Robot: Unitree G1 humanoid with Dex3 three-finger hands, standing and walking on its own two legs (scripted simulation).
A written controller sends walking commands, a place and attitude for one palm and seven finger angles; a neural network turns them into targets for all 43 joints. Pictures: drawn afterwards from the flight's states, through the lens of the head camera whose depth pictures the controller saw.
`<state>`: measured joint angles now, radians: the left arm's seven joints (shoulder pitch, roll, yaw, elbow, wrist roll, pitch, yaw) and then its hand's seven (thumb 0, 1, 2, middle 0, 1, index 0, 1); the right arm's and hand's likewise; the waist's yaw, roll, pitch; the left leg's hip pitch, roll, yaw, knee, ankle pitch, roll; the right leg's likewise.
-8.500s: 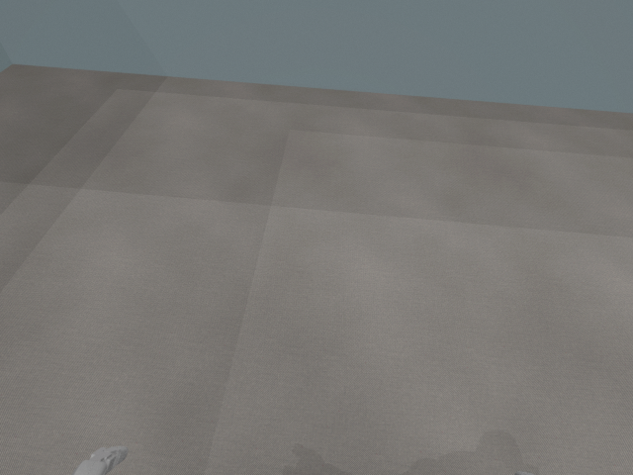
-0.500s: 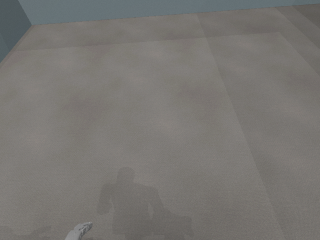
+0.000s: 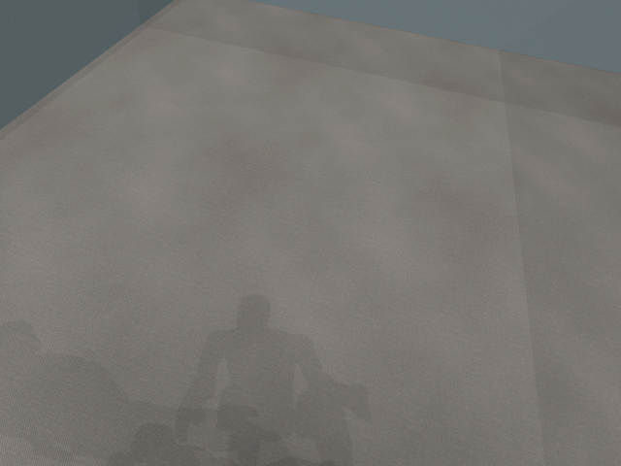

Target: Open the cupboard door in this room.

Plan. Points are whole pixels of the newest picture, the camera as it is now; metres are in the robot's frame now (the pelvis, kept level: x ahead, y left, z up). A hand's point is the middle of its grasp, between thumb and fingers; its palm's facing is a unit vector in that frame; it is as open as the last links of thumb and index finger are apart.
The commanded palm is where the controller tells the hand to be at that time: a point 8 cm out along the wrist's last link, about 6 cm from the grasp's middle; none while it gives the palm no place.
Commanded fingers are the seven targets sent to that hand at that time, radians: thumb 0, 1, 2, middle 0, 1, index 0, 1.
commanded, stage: turn or walk to find it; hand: left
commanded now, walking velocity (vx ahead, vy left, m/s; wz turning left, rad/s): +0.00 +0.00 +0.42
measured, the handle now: out of the picture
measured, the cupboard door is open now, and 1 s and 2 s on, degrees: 0 0 0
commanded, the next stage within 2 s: stand and wait in 1.82 s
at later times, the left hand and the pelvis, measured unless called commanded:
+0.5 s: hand out of the picture +0.06 +0.18 -0.14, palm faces +0.17 -0.95 -0.28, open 7.4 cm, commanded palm none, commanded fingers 0.00 0.90 0.90 -0.20 -0.30 -0.20 -0.30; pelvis -0.03 -0.03 +0.01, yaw +10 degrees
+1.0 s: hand out of the picture -0.15 +0.18 -0.18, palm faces +0.46 -0.85 -0.24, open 7.4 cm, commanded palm none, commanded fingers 0.00 0.90 0.90 -0.20 -0.30 -0.20 -0.30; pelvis -0.08 -0.02 +0.00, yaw +25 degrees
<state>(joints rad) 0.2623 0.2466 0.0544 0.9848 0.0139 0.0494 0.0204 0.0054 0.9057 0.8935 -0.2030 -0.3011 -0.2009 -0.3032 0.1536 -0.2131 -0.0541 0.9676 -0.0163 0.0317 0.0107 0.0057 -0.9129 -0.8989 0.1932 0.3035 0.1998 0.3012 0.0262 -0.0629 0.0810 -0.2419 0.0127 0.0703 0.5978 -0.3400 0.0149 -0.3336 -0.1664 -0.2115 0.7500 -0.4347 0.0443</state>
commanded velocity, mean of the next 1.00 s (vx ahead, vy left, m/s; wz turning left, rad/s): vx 0.00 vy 0.00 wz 0.42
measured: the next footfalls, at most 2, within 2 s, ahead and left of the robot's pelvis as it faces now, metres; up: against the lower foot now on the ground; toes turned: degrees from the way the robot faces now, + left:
right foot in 0.46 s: +0.03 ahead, -0.13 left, +0.00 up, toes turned +6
left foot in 0.96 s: -0.11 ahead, +0.10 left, +0.00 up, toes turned +29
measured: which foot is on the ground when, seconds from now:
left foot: down 0.00-0.48, up 0.50-0.94, down 0.96-1.00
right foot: up 0.00-0.44, down 0.46-0.96, up 0.98-1.00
